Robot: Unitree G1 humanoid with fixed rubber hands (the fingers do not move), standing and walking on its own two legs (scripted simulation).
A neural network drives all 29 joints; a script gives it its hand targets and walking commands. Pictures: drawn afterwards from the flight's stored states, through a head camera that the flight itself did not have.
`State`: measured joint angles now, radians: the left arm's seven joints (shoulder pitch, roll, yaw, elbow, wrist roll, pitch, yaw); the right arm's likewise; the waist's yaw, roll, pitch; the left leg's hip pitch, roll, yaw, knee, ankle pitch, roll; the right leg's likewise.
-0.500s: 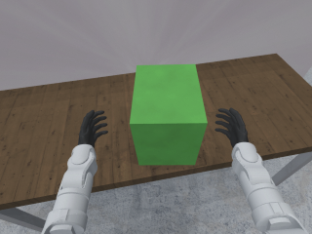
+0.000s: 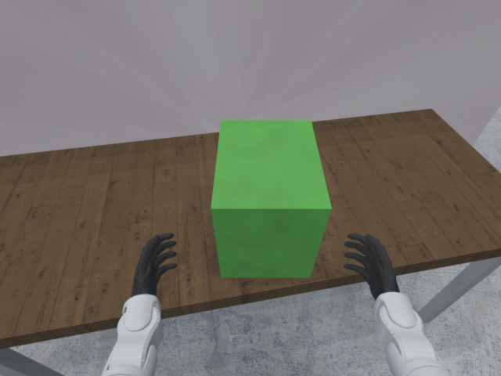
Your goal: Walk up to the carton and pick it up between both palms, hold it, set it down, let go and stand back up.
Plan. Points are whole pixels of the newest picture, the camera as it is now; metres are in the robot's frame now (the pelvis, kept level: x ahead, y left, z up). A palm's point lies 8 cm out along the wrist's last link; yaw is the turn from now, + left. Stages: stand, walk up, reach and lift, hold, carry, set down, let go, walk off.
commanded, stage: set down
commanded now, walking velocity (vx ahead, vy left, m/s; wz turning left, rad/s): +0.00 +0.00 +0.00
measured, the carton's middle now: (265, 199) +0.46 +0.01 -0.01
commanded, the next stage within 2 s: let go in 1.64 s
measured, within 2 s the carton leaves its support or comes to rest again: neither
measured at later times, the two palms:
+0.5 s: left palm (144, 318) +0.22 +0.21 -0.04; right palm (391, 327) +0.22 -0.20 -0.04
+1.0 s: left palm (132, 341) +0.19 +0.23 -0.06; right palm (396, 350) +0.19 -0.20 -0.06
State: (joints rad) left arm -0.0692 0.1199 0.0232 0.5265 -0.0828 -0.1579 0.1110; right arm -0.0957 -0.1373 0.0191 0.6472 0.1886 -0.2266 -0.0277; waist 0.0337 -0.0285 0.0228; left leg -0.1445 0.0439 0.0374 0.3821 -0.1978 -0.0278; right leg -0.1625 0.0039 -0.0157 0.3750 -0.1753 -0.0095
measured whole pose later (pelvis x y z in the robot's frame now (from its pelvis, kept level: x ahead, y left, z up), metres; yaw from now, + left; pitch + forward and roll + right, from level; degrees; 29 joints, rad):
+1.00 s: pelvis +0.03 +0.01 +0.00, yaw -2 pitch -5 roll +0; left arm 0.23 0.16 0.00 0.45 0.00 0.00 0.04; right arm 0.21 -0.17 0.00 0.66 0.06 -0.26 0.02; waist 0.04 0.01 0.07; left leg -0.01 0.04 0.07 0.33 -0.23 -0.02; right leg -0.04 0.00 0.01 0.31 -0.19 0.00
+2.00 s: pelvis +0.01 +0.00 +0.00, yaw -1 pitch -6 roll +0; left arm 0.14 0.19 0.01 0.50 -0.02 0.12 0.00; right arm 0.19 -0.20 -0.04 0.68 -0.02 -0.16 0.01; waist 0.02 0.03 0.09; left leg -0.05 0.04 0.06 0.38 -0.23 -0.02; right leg -0.09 0.00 0.00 0.40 -0.22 0.00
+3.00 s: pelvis +0.00 +0.02 -0.01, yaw -4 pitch +1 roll +0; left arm 0.35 0.19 0.01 0.71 0.03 -0.01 0.01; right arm 0.29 -0.21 -0.04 0.84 -0.03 0.02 0.01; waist 0.00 0.00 -0.02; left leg -0.27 0.04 0.11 0.53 -0.28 0.00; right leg -0.33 0.00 0.06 0.54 -0.24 0.01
